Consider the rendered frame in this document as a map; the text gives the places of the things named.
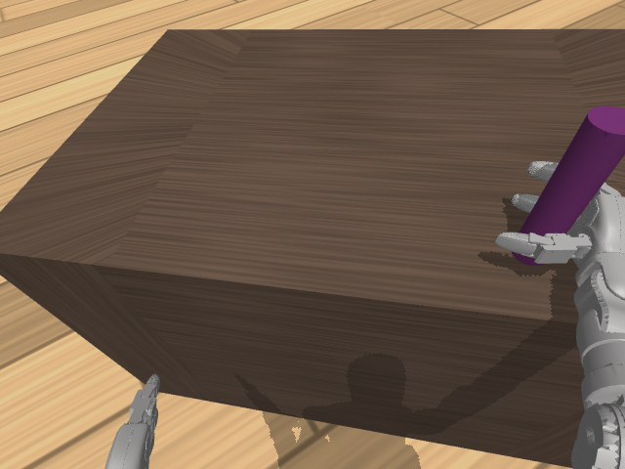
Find right robot hand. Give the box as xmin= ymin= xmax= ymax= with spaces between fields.
xmin=495 ymin=161 xmax=625 ymax=269

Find left robot hand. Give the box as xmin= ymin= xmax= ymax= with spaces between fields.
xmin=104 ymin=374 xmax=160 ymax=469

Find right robot arm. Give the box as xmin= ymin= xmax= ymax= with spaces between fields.
xmin=571 ymin=252 xmax=625 ymax=469

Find can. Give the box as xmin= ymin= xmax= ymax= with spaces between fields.
xmin=512 ymin=106 xmax=625 ymax=266

